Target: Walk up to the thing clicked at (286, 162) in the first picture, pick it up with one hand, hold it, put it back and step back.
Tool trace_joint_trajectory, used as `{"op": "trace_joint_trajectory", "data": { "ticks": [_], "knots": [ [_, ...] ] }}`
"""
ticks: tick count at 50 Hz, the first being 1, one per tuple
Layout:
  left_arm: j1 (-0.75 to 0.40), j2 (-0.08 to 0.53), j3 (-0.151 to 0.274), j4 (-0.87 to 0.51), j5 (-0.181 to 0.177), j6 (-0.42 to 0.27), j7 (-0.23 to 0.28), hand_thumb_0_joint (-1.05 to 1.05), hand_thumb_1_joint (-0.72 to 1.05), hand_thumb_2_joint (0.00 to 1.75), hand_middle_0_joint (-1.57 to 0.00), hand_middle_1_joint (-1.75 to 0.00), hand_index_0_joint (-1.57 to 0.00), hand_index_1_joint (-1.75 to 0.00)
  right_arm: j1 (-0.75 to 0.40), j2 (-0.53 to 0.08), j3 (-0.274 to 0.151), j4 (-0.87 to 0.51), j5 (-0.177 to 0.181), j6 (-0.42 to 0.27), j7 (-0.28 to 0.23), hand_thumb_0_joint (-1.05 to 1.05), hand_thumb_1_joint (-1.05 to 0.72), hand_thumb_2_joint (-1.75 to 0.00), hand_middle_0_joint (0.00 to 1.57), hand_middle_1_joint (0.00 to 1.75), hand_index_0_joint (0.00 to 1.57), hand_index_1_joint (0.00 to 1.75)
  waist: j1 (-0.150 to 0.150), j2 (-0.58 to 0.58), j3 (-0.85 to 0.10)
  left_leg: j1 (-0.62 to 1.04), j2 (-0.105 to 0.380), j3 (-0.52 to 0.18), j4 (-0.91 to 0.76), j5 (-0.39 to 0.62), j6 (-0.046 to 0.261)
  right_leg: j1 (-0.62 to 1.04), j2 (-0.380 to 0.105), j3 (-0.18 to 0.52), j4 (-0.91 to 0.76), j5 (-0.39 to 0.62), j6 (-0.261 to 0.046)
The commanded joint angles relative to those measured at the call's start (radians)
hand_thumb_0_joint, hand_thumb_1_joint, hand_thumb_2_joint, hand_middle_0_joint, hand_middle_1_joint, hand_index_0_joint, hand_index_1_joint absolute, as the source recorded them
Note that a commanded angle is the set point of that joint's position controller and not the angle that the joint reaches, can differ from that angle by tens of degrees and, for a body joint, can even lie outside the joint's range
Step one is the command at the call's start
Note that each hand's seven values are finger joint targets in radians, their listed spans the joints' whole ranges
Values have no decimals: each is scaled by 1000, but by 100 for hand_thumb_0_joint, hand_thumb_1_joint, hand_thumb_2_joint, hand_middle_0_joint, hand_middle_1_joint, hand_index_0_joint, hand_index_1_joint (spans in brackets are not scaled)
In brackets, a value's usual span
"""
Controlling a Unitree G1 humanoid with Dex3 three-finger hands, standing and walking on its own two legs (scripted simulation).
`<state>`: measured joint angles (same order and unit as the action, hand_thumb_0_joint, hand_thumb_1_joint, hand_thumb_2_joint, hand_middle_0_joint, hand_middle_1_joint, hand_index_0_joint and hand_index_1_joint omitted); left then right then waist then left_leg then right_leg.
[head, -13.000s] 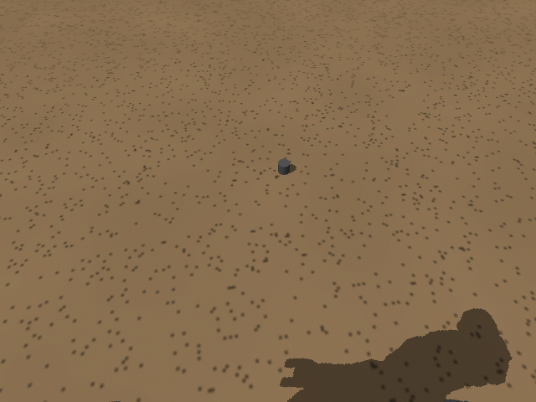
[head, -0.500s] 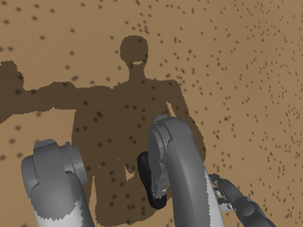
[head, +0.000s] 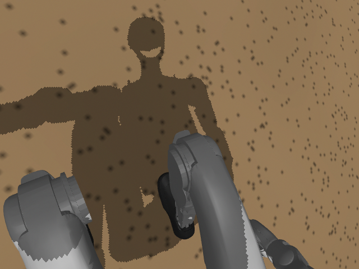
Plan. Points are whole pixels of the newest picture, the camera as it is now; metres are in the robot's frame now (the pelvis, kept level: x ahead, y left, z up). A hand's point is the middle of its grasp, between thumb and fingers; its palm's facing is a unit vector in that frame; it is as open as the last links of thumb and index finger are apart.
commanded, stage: rest palm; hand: left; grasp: from above
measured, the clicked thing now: out of the picture +0.42 +0.37 -0.27
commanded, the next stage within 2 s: close in 0.68 s
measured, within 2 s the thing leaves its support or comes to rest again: neither
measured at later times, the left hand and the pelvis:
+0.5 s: hand out of the picture +0.40 +0.35 -0.26, palm faces -0.42 -0.18 -0.89, open 14.0 cm; pelvis -0.01 +0.01 -0.01, yaw -1 degrees
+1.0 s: hand out of the picture +0.40 +0.36 -0.26, palm faces -0.44 -0.19 -0.88, open 13.8 cm; pelvis -0.01 +0.00 -0.01, yaw -2 degrees
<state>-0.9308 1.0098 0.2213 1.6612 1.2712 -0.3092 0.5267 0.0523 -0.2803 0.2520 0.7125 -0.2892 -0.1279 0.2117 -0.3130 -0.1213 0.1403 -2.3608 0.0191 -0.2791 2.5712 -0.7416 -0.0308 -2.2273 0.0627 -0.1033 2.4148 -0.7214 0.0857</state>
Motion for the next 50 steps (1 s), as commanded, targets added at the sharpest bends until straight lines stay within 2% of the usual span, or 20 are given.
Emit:
{"op": "trace_joint_trajectory", "data": {
  "ticks": [1,2,3,9,15,20,22,28,31,34,35,36,39,40,42,43,44,46,49,50],
  "knots": [
    [-240,267,-12,-113,15,-65,65,0,-52,94,-5,-101,-7,-99,155,-341,-96,2,-1,6,-7,0,-90,-90,20,30,20,30,-33,497,-660,531,27,139,-245,281,34,321,31,-155,-188,323,-96],
    [-224,287,-6,-96,35,-69,79,0,-51,93,-5,-101,-7,-99,167,-343,-91,5,-9,7,-6,0,-90,-90,20,30,20,30,-38,503,-655,535,27,143,-244,275,35,336,34,-153,-193,321,-95],
    [-252,255,-34,-125,34,-77,90,0,-52,93,-5,-101,-6,-99,161,-338,-88,6,-10,4,-6,0,-90,-90,20,30,20,30,-37,498,-646,537,25,146,-242,261,34,317,32,-155,-191,306,-94],
    [-227,245,-45,-30,81,-48,172,0,-51,93,-4,-102,-6,-100,139,-351,-85,23,-31,-10,-2,0,-90,-90,20,30,20,30,-41,500,-622,524,25,141,-253,245,30,282,36,-172,-183,293,-97],
    [-295,240,-74,-30,65,13,200,0,-51,93,-5,-104,-7,-101,102,-374,-90,35,-26,-45,8,0,-90,-90,20,30,20,30,-37,506,-613,507,27,128,-254,217,27,242,36,-173,-175,276,-98],
    [-297,230,-87,-7,44,50,189,0,-49,91,-4,-106,-7,-102,101,-377,-84,29,-23,-77,23,0,-90,-90,20,30,20,30,-46,510,-613,518,28,118,-253,223,26,246,31,-172,-165,287,-95],
    [-270,276,-43,21,35,57,182,0,-49,91,-4,-106,-7,-103,109,-386,-82,15,-23,-84,28,0,-90,-90,20,30,20,30,-44,493,-618,513,30,116,-250,224,30,267,32,-171,-168,290,-92],
    [-258,273,-35,17,7,51,139,0,-50,92,-5,-107,-7,-104,109,-368,-68,3,-18,-89,31,0,-90,-90,20,30,20,30,-49,504,-603,501,30,109,-252,231,28,283,30,-172,-162,293,-93],
    [-244,295,-17,-34,-1,34,121,0,-50,93,-5,-106,-7,-103,133,-369,-67,4,-19,-82,30,0,-90,-90,20,30,20,30,-43,524,-652,534,31,115,-248,275,27,330,34,-170,-173,325,-92],
    [-218,264,-44,-19,-1,16,102,0,-50,93,-5,-106,-7,-103,134,-359,-59,0,-18,-81,33,0,-90,-90,20,30,20,30,-58,507,-627,524,32,116,-234,288,28,337,34,-172,-168,339,-88],
    [-203,286,-20,-46,0,9,107,0,-50,94,-5,-106,-7,-103,145,-360,-55,4,-21,-74,32,0,-90,-90,20,30,20,30,-43,506,-666,539,33,115,-236,325,28,373,39,-172,-175,369,-88],
    [-213,275,-38,-36,-1,3,105,0,-50,94,-5,-105,-7,-103,135,-350,-47,1,-15,-73,32,0,-90,-90,20,30,20,30,-51,485,-656,522,33,114,-219,317,31,361,37,-173,-169,368,-86],
    [-199,293,-5,-51,0,-16,120,0,-50,96,-5,-105,-7,-104,152,-369,-55,10,-21,-64,31,0,-90,-90,20,30,20,30,-42,523,-653,535,35,113,-238,322,27,358,38,-179,-175,368,-90],
    [-201,264,-39,-12,9,-16,117,0,-48,94,-5,-104,-8,-102,148,-355,-44,6,-20,-66,34,0,-89,-90,20,30,20,30,-58,504,-614,518,35,114,-230,304,27,335,36,-183,-166,355,-89],
    [-209,259,-55,-11,22,-20,122,0,-45,92,-5,-106,-8,-103,130,-360,-45,4,-21,-66,34,0,-89,-90,20,30,20,30,-58,506,-592,514,36,116,-233,275,26,315,39,-184,-166,329,-90],
    [-224,280,-30,-27,16,-25,131,0,-45,92,-6,-106,-9,-102,129,-366,-45,5,-21,-63,31,0,-89,-90,20,30,20,30,-55,507,-602,514,35,108,-244,264,25,309,40,-190,-167,316,-92],
    [-232,283,-44,-27,30,-25,135,0,-45,93,-6,-105,-9,-102,125,-378,-54,4,-17,-67,29,0,-89,-90,20,30,20,30,-54,529,-585,521,34,114,-244,250,23,296,37,-185,-162,304,-95],
    [-256,319,-22,-68,40,-28,157,0,-43,92,-6,-106,-10,-102,125,-387,-53,3,-23,-66,30,0,-89,-90,20,30,20,30,-45,541,-620,545,36,108,-251,269,19,303,38,-189,-159,313,-96],
    [-224,259,-58,-5,50,-10,164,0,-43,91,-6,-106,-9,-103,112,-373,-49,3,-27,-75,34,0,-89,-90,20,30,20,30,-59,500,-582,506,35,114,-233,247,25,295,39,-185,-161,306,-91],
    [-256,271,-51,-42,45,-11,174,0,-43,91,-6,-105,-10,-102,115,-390,-60,8,-31,-74,31,0,-89,-90,20,30,20,30,-58,504,-609,510,35,110,-246,244,24,299,44,-187,-172,302,-92]
  ]
}}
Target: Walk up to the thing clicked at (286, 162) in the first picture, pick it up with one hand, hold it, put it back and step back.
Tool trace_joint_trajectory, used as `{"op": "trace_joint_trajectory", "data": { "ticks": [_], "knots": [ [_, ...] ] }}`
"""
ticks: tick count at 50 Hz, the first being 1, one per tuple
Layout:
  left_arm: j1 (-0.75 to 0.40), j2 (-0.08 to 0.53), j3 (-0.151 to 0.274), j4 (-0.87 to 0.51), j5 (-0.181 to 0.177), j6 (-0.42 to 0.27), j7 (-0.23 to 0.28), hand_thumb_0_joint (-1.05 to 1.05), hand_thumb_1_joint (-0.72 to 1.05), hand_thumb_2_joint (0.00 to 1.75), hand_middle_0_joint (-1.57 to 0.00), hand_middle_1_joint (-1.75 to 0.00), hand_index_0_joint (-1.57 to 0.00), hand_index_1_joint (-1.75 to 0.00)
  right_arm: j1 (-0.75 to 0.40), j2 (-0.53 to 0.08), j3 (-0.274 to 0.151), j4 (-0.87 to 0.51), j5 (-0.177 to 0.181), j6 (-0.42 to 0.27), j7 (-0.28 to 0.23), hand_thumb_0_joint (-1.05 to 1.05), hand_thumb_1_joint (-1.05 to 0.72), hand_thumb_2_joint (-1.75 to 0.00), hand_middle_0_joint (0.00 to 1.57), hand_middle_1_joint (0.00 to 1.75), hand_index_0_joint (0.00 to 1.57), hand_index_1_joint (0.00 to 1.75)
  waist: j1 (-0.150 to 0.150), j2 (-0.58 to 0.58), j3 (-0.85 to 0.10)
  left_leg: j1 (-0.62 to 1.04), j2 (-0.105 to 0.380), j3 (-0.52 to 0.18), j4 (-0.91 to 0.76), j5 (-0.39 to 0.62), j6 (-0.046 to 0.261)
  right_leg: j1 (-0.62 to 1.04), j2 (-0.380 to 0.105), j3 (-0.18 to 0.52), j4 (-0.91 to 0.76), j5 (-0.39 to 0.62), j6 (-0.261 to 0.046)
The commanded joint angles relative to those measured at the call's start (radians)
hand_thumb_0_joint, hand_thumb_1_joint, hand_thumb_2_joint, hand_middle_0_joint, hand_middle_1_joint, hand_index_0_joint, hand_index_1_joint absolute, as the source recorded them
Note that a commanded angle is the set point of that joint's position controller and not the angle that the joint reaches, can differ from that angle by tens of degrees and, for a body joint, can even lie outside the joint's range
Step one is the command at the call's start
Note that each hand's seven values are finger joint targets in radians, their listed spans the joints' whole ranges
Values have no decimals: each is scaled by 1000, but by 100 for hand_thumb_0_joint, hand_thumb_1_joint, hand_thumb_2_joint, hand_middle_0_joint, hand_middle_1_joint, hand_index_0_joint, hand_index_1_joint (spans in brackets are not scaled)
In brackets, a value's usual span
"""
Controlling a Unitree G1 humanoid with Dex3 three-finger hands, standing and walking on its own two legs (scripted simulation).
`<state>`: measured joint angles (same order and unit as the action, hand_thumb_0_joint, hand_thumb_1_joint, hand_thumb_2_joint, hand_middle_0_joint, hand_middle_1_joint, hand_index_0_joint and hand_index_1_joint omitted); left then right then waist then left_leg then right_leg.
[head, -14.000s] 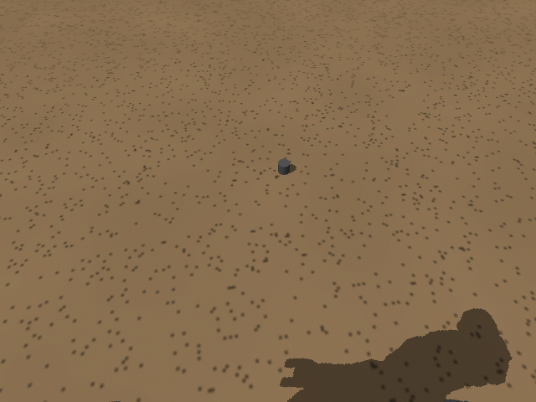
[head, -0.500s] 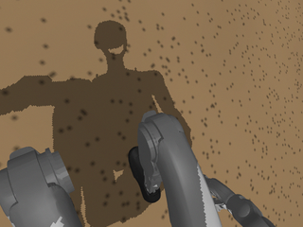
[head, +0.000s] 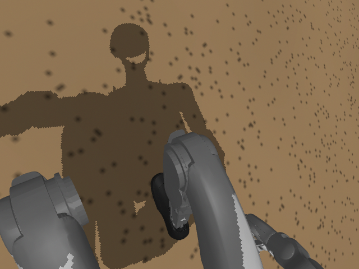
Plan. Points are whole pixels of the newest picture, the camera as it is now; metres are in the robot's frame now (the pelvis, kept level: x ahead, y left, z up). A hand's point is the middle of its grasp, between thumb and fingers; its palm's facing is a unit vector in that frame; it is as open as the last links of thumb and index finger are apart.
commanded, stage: close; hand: left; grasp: from above
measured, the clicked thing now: out of the picture +0.41 +0.37 -0.26
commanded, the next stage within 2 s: settle in 1.42 s
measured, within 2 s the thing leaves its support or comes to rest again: leaves its support in 1.82 s
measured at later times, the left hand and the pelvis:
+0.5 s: hand out of the picture +0.39 +0.36 -0.25, palm faces -0.45 -0.22 -0.87, open 13.1 cm; pelvis +0.00 +0.00 +0.00, yaw +0 degrees
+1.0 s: hand out of the picture +0.40 +0.36 -0.25, palm faces -0.43 -0.21 -0.88, open 10.5 cm; pelvis +0.00 +0.00 +0.00, yaw +0 degrees
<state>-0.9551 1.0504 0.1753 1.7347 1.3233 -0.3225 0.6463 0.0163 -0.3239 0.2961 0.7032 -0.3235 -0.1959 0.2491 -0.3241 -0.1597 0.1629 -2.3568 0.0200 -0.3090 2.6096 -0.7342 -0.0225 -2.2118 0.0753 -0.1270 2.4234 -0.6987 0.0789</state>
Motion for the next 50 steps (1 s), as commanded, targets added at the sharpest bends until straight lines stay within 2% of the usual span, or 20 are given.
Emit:
{"op": "trace_joint_trajectory", "data": {
  "ticks": [1,7,9,10,12,15,21,23,25,28,30,31,36,39,40,41,45,46,48,50],
  "knots": [
    [-254,221,-22,-118,-10,7,56,0,-43,90,-6,-106,-10,-102,154,-342,-104,21,6,-9,-8,0,-89,-90,20,30,20,30,-48,557,-627,500,32,145,-279,232,17,276,29,-158,-188,279,-86],
    [-226,240,-8,-29,-15,49,42,0,-40,89,-7,-108,-11,-103,165,-351,-103,14,13,-23,-6,0,-89,-90,20,30,20,30,-48,525,-594,485,33,133,-292,204,18,252,25,-160,-180,251,-85],
    [-234,227,-23,-46,-26,54,28,0,-39,88,-7,-107,-12,-102,154,-347,-107,7,16,-30,-3,0,-89,-90,20,30,20,30,-48,534,-591,491,33,138,-286,198,18,255,22,-152,-179,249,-84],
    [-255,262,3,-87,-35,52,30,0,-39,88,-7,-107,-12,-103,154,-353,-108,4,18,-28,-8,0,-89,-90,20,30,20,30,-35,542,-633,500,33,138,-293,214,19,279,26,-150,-190,260,-85],
    [-253,270,11,-81,-42,54,24,0,-37,86,-8,-107,-13,-102,155,-345,-97,5,21,-26,-9,0,-89,-90,20,30,20,30,-35,557,-635,503,34,136,-295,231,16,283,21,-154,-179,273,-86],
    [-233,232,-10,-67,-42,49,6,0,-37,86,-8,-108,-13,-102,159,-332,-93,4,18,-24,-5,0,-89,-90,20,30,20,30,-51,548,-621,502,35,133,-287,242,14,284,23,-158,-172,285,-84],
    [-197,240,-13,-72,-45,25,-7,0,-31,82,-11,-106,-17,-100,161,-331,-82,1,15,-13,-10,0,-89,-90,20,30,20,30,-42,547,-625,510,34,141,-281,270,16,311,25,-157,-182,308,-83],
    [-195,257,11,-103,-43,12,3,0,-28,82,-12,-107,-19,-100,161,-332,-85,6,17,-5,-14,0,-89,-90,20,30,20,30,-29,577,-658,532,35,136,-291,294,10,322,25,-161,-172,322,-88],
    [-193,227,-13,-85,-35,7,3,0,-26,81,-13,-109,-20,-101,160,-330,-83,3,11,-5,-10,0,-89,-90,20,30,20,30,-47,563,-633,530,36,138,-281,281,12,306,25,-166,-169,318,-84],
    [-213,242,2,-101,-32,-2,18,0,-20,82,-17,-109,-24,-101,155,-331,-79,4,11,-2,-11,0,-89,-90,20,30,20,30,-48,557,-641,519,36,134,-278,268,13,302,24,-168,-170,311,-84],
    [-205,268,24,-119,-20,-2,36,0,-17,84,-19,-111,-27,-103,151,-339,-88,7,9,1,-15,0,-89,-90,20,30,20,30,-30,565,-656,521,35,138,-287,263,13,304,29,-162,-181,302,-86],
    [-212,227,-12,-94,-15,0,33,0,-15,81,-20,-110,-28,-101,158,-345,-93,2,5,-4,-11,0,-89,-90,20,30,20,30,-56,565,-607,504,33,141,-281,253,13,280,25,-167,-171,299,-85],
    [-240,234,-23,-101,-15,18,42,0,-8,76,-24,-108,-33,-98,158,-353,-98,2,12,-19,-12,0,-89,-90,20,30,20,30,-52,534,-596,480,32,147,-281,200,20,274,26,-151,-193,255,-84],
    [-247,239,-17,-110,-36,25,48,0,-2,74,-28,-107,-38,-97,153,-358,-100,4,11,-28,-13,0,-89,-90,20,30,20,30,-51,519,-619,491,33,137,-287,203,18,282,25,-161,-197,250,-82],
    [-256,217,-40,-108,-33,27,42,0,-1,73,-28,-107,-38,-96,153,-353,-99,10,12,-34,-11,0,-89,-90,20,30,20,30,-55,532,-605,497,32,134,-286,201,15,263,19,-163,-177,254,-84],
    [-220,234,-19,-62,-29,35,40,0,0,70,-29,-106,-39,-95,155,-354,-98,4,9,-35,-8,0,-89,-90,20,30,20,30,-52,528,-607,500,35,131,-287,201,16,264,23,-165,-179,250,-83],
    [-242,281,12,-95,-38,43,34,0,6,67,-33,-104,-44,-92,171,-353,-91,4,16,-32,-9,0,-89,-90,20,30,20,30,-40,546,-659,518,34,138,-278,268,17,310,22,-154,-182,307,-81],
    [-258,255,-11,-103,-41,44,26,0,7,65,-33,-104,-45,-92,156,-354,-97,3,19,-36,-9,0,-89,-90,20,30,20,30,-39,572,-642,527,34,139,-281,268,11,285,17,-155,-166,304,-85],
    [-217,276,15,-76,-39,44,26,0,9,65,-36,-103,-47,-91,149,-346,-85,4,14,-32,-6,0,-89,-90,20,30,20,30,-30,566,-637,531,39,127,-292,280,7,286,24,-165,-165,305,-85],
    [-208,256,4,-65,-41,39,18,0,14,64,-39,-101,-50,-90,152,-345,-81,-5,15,-25,-7,0,-89,-90,20,30,20,30,-43,528,-614,489,34,136,-282,253,17,300,25,-161,-180,295,-82]
  ]
}}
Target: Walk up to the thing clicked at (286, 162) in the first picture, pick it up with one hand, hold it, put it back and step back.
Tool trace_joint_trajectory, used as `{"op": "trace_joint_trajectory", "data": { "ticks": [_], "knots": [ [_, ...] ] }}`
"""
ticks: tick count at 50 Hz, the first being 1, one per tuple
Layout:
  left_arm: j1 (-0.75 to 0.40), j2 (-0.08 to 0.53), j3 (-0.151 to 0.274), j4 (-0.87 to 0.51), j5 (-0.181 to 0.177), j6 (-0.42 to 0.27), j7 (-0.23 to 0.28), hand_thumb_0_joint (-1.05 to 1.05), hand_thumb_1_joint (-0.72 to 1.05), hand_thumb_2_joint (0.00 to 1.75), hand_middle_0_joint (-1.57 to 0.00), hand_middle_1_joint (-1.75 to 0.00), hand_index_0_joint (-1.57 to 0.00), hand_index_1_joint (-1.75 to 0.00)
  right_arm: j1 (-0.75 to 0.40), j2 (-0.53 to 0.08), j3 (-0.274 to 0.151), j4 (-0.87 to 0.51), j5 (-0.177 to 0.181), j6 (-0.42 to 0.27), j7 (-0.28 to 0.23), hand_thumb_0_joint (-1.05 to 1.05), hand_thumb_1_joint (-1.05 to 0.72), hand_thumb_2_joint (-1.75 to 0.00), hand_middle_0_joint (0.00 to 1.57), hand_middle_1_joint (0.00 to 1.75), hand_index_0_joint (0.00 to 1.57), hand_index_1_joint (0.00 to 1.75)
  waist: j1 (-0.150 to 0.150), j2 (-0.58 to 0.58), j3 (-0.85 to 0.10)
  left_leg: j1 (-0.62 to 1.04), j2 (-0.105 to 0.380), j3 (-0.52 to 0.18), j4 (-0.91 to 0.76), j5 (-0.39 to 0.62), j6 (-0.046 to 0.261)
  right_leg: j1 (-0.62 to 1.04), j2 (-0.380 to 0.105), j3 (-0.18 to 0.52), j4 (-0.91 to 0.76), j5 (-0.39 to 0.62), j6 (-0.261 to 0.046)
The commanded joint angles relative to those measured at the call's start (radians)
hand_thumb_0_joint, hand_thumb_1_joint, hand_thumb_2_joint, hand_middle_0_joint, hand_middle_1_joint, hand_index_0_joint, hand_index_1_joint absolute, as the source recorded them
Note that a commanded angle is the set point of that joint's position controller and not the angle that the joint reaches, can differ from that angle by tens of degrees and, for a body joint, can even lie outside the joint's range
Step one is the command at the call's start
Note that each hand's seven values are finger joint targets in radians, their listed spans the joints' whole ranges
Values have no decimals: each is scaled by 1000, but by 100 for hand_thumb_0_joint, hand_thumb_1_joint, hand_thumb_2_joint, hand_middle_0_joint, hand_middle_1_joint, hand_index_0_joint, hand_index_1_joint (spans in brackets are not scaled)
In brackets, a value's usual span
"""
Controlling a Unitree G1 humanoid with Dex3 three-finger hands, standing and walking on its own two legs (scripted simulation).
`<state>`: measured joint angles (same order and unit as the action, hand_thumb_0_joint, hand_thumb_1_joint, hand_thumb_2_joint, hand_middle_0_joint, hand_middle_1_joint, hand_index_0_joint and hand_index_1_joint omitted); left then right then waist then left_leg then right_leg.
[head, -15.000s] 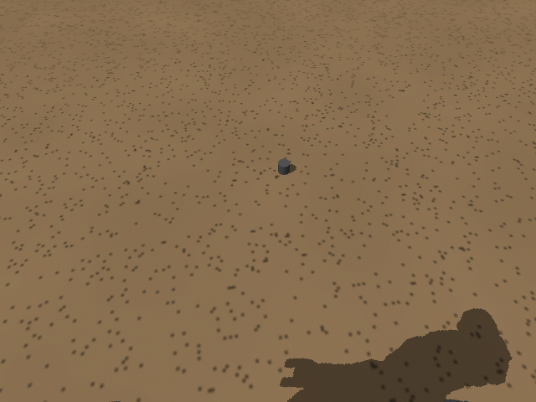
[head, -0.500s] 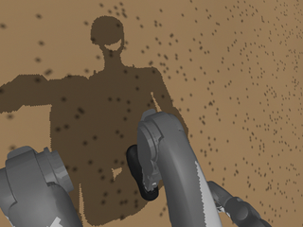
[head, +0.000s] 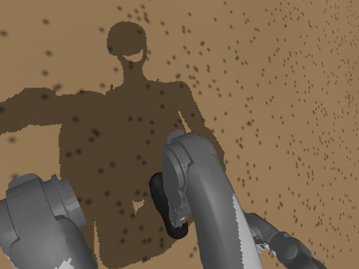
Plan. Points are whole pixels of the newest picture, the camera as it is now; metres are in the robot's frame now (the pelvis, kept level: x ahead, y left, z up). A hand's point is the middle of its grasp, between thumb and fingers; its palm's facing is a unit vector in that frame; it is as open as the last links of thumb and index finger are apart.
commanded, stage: close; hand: left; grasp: from above
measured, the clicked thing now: out of the picture +0.41 +0.38 -0.26
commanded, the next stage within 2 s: settle in 0.42 s
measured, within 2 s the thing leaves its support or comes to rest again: leaves its support in 0.82 s
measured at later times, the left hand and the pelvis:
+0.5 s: hand out of the picture +0.39 +0.37 -0.25, palm faces -0.44 -0.20 -0.88, open 8.5 cm; pelvis +0.00 +0.00 +0.00, yaw +0 degrees
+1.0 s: hand out of the picture +0.41 +0.38 -0.20, palm faces -0.36 -0.18 -0.92, open 8.4 cm; pelvis +0.01 +0.00 +0.01, yaw +1 degrees
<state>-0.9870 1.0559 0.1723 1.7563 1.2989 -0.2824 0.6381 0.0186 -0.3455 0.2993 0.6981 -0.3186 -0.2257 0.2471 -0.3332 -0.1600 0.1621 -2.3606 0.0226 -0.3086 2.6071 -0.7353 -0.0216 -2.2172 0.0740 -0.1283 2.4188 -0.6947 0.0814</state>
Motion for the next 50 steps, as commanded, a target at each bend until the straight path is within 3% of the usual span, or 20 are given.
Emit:
{"op": "trace_joint_trajectory", "data": {
  "ticks": [1,5,7,8,11,19,22,24,25,28,34,35,38,41,43,44,45,50],
  "knots": [
    [-173,253,9,-97,-18,-3,22,0,17,66,-40,-103,-51,-91,142,-320,-90,5,14,7,-8,0,-89,-90,20,30,20,30,-22,543,-617,494,31,140,-283,255,13,307,25,-153,-178,288,-87],
    [-168,233,-10,-89,-21,-17,6,0,24,62,-45,-102,-57,-89,155,-318,-88,1,9,11,-7,0,-89,-90,20,30,20,30,-37,518,-595,475,29,141,-271,243,19,299,23,-155,-179,287,-82],
    [-168,257,10,-105,-24,-25,11,0,29,63,-49,-102,-61,-89,157,-316,-84,7,8,18,-12,0,-89,-90,20,30,20,30,-26,518,-641,486,30,142,-270,254,21,329,24,-150,-186,296,-82],
    [-149,227,-13,-76,-16,-22,6,0,32,60,-50,-102,-63,-89,165,-313,-83,0,4,20,-9,0,-89,-90,20,30,20,30,-42,503,-619,480,29,141,-268,244,23,325,25,-150,-183,291,-82],
    [-181,250,4,-111,-21,-34,12,0,42,60,-57,-101,-71,-87,165,-319,-83,6,5,24,-13,0,-89,-90,20,30,20,30,-36,523,-631,498,29,136,-278,248,19,310,25,-159,-181,285,-84],
    [-196,251,-8,-113,-7,-38,17,0,60,61,-71,-99,-85,-85,145,-319,-86,3,4,24,-23,0,-89,-90,20,30,20,30,-36,519,-593,471,28,142,-282,179,19,278,25,-153,-190,225,-86],
    [-164,235,-19,-86,2,-31,18,0,63,65,-77,-97,-89,-85,158,-321,-85,3,4,22,-24,0,-89,-90,20,30,20,30,-39,499,-604,475,28,142,-274,210,22,294,27,-150,-190,258,-83],
    [-204,240,-15,-122,-5,-38,23,0,66,66,-80,-95,-91,-84,166,-320,-83,8,7,19,-22,0,-89,-90,20,30,20,30,-41,514,-622,496,29,135,-273,232,18,289,22,-160,-176,276,-82],
    [-175,228,-15,-89,-3,-34,26,0,68,68,-82,-96,-92,-85,154,-313,-84,9,6,20,-23,0,-89,-90,20,30,20,30,-32,511,-611,492,29,134,-277,225,17,283,24,-159,-178,266,-84],
    [-179,214,-30,-79,-6,-30,24,0,71,67,-87,-100,-100,-87,156,-315,-82,12,6,18,-18,0,-90,-90,20,30,20,30,-45,514,-577,478,28,133,-278,227,16,264,21,-166,-165,270,-83],
    [-230,249,-15,-145,-22,-13,4,0,74,70,-92,-98,-103,-86,162,-326,-105,4,15,12,-17,0,-91,-90,20,30,20,30,-30,546,-624,493,27,144,-278,210,17,277,17,-149,-181,257,-84],
    [-237,273,8,-171,-20,-13,5,0,74,71,-93,-96,-104,-86,171,-319,-100,10,13,13,-15,0,-91,-90,20,30,20,30,-19,572,-656,515,26,141,-290,226,13,288,16,-151,-177,264,-87],
    [-203,250,8,-197,-19,-6,-11,0,74,73,-94,-96,-104,-86,172,-321,-125,6,19,13,-14,0,-91,-90,20,30,20,30,-9,597,-671,536,26,147,-296,235,8,278,15,-147,-168,268,-93],
    [-184,266,37,-263,-22,8,-30,0,74,70,-94,-94,-104,-83,188,-311,-142,10,29,19,-7,0,-90,-90,20,30,20,30,11,627,-725,559,23,159,-292,291,7,300,13,-137,-168,308,-94],
    [-163,246,58,-336,-46,15,-42,0,73,72,-93,-94,-103,-84,192,-306,-165,3,42,27,-7,0,-90,-90,20,30,20,30,43,662,-786,590,21,162,-316,321,2,304,10,-132,-173,321,-100],
    [-154,203,29,-352,-54,20,-55,0,73,68,-92,-93,-103,-82,185,-292,-168,-3,45,26,-1,0,-90,-90,20,30,20,30,43,660,-777,591,22,167,-311,332,2,294,11,-131,-173,330,-101],
    [-164,212,39,-395,-60,23,-62,0,72,67,-91,-93,-102,-82,185,-292,-176,-2,52,33,-1,0,-90,-90,20,30,20,30,56,669,-812,594,21,169,-323,331,3,297,11,-126,-178,326,-103],
    [-130,144,27,-454,-92,57,-138,0,72,63,-89,-92,-101,-80,216,-273,-225,-1,92,74,3,0,-90,-90,20,30,20,30,91,632,-848,559,9,193,-336,341,12,287,3,-100,-203,337,-103]
  ]
}}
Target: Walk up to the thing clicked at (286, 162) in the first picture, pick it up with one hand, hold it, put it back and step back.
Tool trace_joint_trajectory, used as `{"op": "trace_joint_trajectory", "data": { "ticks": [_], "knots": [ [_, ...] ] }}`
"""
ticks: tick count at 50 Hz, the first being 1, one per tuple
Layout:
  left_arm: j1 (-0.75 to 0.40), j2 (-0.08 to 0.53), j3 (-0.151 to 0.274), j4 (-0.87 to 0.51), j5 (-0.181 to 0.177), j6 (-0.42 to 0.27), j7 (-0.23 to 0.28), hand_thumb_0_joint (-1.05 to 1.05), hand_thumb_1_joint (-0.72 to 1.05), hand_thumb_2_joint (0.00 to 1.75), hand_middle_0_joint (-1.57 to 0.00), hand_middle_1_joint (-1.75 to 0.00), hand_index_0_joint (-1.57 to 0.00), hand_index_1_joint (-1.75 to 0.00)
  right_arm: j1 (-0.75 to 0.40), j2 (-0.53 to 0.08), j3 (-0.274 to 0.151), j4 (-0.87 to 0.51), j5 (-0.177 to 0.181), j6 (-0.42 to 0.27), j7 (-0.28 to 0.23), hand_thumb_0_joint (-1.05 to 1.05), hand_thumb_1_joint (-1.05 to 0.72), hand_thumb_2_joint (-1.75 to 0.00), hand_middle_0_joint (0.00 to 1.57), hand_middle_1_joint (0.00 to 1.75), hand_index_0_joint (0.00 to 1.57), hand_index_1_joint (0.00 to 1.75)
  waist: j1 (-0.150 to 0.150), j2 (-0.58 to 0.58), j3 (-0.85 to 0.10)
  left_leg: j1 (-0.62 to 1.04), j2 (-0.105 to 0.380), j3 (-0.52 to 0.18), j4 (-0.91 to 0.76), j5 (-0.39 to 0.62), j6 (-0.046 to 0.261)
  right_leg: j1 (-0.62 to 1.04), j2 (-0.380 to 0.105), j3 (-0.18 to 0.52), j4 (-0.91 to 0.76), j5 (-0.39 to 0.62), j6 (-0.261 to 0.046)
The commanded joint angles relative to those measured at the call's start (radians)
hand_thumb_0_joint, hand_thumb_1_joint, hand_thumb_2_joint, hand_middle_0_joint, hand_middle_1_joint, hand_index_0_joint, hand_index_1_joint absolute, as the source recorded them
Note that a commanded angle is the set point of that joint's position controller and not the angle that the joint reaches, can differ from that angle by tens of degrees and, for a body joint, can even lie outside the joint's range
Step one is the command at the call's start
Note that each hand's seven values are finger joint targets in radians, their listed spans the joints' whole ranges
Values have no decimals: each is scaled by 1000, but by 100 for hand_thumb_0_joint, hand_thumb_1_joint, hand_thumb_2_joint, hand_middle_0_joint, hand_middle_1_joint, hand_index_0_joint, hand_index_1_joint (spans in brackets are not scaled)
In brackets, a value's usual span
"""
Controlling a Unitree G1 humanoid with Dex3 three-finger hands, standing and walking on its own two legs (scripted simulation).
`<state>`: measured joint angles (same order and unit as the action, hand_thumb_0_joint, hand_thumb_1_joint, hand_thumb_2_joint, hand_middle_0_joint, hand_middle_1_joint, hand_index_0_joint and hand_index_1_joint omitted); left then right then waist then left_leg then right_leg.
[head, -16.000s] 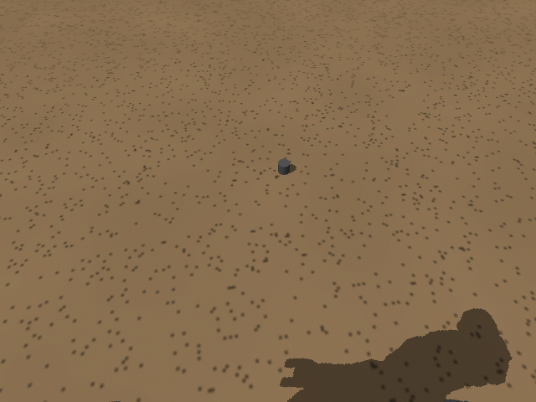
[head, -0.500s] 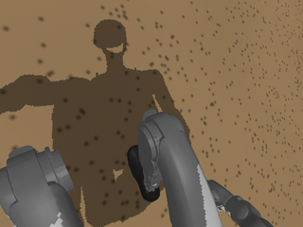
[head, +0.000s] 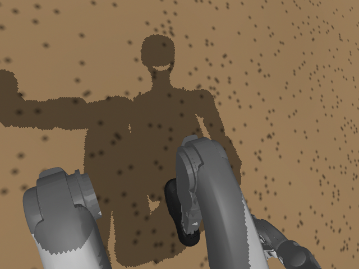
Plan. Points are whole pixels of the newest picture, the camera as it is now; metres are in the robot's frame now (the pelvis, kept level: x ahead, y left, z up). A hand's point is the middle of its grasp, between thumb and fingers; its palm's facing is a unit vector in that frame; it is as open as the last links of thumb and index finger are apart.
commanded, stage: settle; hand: left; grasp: from above
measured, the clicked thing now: out of the picture +0.44 +0.39 -0.23
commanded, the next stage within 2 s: lift in 0.48 s
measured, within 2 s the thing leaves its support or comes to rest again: neither
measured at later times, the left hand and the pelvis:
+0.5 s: hand out of the picture +0.40 +0.38 -0.13, palm faces -0.43 -0.13 -0.89, open 8.4 cm; pelvis -0.01 -0.01 +0.02, yaw +4 degrees
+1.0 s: hand out of the picture +0.37 +0.38 -0.04, palm faces -0.45 -0.15 -0.88, open 8.4 cm; pelvis -0.02 -0.01 +0.08, yaw +7 degrees
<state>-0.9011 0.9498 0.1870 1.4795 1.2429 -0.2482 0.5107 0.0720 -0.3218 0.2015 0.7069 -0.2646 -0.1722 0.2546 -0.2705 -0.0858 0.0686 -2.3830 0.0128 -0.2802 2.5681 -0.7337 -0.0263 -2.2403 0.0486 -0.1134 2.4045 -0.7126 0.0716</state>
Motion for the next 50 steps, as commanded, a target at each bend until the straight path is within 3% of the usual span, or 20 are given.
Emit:
{"op": "trace_joint_trajectory", "data": {
  "ticks": [1,2,5,7,9,11,20,24,26,28,29,30,31,35,40,45,47,50],
  "knots": [
    [-215,222,-1,-168,-39,32,-26,0,72,63,-90,-91,-101,-80,175,-294,-135,-10,40,30,-4,0,-90,-90,20,30,20,30,20,528,-738,565,15,169,-298,330,22,313,26,-111,-203,352,-91],
    [-234,191,-21,-163,-47,35,-45,0,71,63,-89,-90,-100,-79,186,-291,-140,-7,47,37,-3,0,-90,-90,20,30,20,30,5,506,-714,548,12,166,-310,312,23,296,21,-110,-206,336,-92],
    [-236,149,-55,-170,-49,42,-103,0,67,63,-88,-89,-99,-79,202,-285,-153,-13,70,59,-8,0,-90,-90,20,30,20,30,2,442,-680,524,8,163,-328,264,34,287,18,-100,-234,296,-92],
    [-252,151,-54,-200,-57,34,-132,0,68,66,-90,-88,-100,-79,198,-282,-162,-19,84,72,-15,0,-90,-90,20,30,20,30,17,419,-699,528,4,160,-348,229,36,283,11,-96,-239,264,-95],
    [-289,138,-65,-224,-59,19,-161,0,68,69,-91,-89,-100,-80,207,-284,-170,-23,93,83,-23,0,-90,-90,20,30,20,30,4,406,-699,539,3,155,-350,215,35,275,5,-95,-245,250,-96],
    [-303,151,-65,-240,-50,5,-186,0,68,71,-93,-89,-101,-81,212,-277,-174,-30,103,95,-34,0,-90,-90,20,30,20,30,10,389,-709,540,1,161,-349,205,37,281,5,-87,-256,238,-97],
    [-317,228,-4,-281,-17,-42,-185,0,71,71,-95,-89,-103,-80,218,-253,-166,-46,111,144,-84,0,-90,-90,20,30,20,30,47,388,-737,525,-9,210,-357,206,44,322,5,-58,-304,205,-107],
    [-314,204,-25,-289,-9,-31,-188,0,73,76,-97,-90,-104,-82,217,-243,-175,-46,120,155,-100,0,-90,-90,20,30,20,30,56,437,-748,586,-5,205,-408,183,38,295,0,-67,-297,199,-107],
    [-331,215,-15,-300,-7,-20,-187,0,71,77,-96,-91,-103,-83,224,-249,-182,-43,124,162,-107,0,-90,-90,20,30,20,30,58,456,-783,601,-7,201,-414,200,36,288,-3,-66,-289,215,-111],
    [-326,185,-33,-296,-20,-12,-194,0,71,80,-97,-90,-104,-84,238,-246,-184,-46,125,163,-112,0,-90,-90,20,30,20,30,44,423,-756,583,-10,204,-416,198,40,288,-8,-67,-308,215,-109],
    [-348,190,-37,-319,-18,-11,-198,0,69,77,-100,-87,-105,-82,242,-239,-186,-42,129,165,-115,0,-92,-91,20,30,20,30,45,426,-771,589,-9,204,-423,195,42,293,-7,-63,-311,218,-107],
    [-328,189,-32,-302,-23,-3,-205,0,66,70,-92,-84,-97,-75,242,-242,-192,-39,132,166,-119,0,-89,-89,20,30,20,30,57,418,-778,600,-9,205,-427,202,42,288,-10,-60,-313,223,-107],
    [-315,184,-32,-303,-32,3,-215,0,66,70,-97,-84,-103,-78,249,-245,-196,-44,132,165,-121,0,-92,-91,20,30,20,30,51,416,-768,598,-11,206,-428,205,42,292,-11,-60,-321,222,-107],
    [-277,177,-24,-373,-76,32,-263,0,63,65,-87,-89,-97,-79,270,-231,-219,-43,150,171,-126,0,-91,-90,20,30,20,30,95,445,-855,666,-10,216,-472,233,42,337,-15,-44,-338,246,-107],
    [-233,165,-16,-493,-102,46,-325,0,61,69,-87,-90,-96,-80,283,-216,-247,-58,174,189,-132,0,-91,-90,20,30,20,30,115,426,-905,706,-14,221,-519,247,45,391,-19,-31,-373,251,-107],
    [-177,103,-36,-581,-146,44,-374,0,62,70,-87,-90,-97,-80,285,-197,-270,-69,193,202,-145,0,-91,-90,20,30,20,30,120,348,-859,702,-13,228,-567,203,56,421,-22,-11,-452,212,-102],
    [-148,105,-25,-626,-159,45,-386,0,62,69,-87,-90,-97,-80,282,-193,-275,-77,202,205,-152,0,-91,-90,20,30,20,30,134,347,-874,725,-14,223,-597,194,56,441,-25,-5,-470,207,-102],
    [-94,74,-42,-685,-178,51,-412,0,63,72,-87,-92,-96,-83,273,-188,-283,-98,214,211,-160,0,-90,-90,20,30,20,30,145,342,-878,760,-10,210,-652,174,55,465,-24,-4,-498,194,-104]
  ]
}}
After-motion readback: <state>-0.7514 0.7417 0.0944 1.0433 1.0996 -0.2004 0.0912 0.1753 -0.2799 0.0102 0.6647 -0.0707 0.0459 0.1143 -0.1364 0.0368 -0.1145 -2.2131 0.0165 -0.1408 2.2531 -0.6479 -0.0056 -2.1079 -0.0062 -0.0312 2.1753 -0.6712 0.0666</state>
